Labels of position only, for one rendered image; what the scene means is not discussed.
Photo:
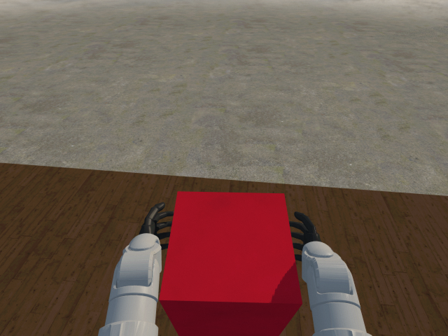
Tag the robot left forearm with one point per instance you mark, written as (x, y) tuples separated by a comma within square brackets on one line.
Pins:
[(134, 291)]

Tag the robot right hand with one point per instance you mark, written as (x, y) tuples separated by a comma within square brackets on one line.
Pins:
[(309, 232)]

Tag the carton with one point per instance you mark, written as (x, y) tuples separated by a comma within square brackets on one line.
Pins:
[(230, 268)]

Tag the robot right forearm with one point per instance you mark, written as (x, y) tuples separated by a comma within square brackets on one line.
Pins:
[(333, 299)]

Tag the robot left hand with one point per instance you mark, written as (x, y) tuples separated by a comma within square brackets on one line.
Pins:
[(151, 226)]

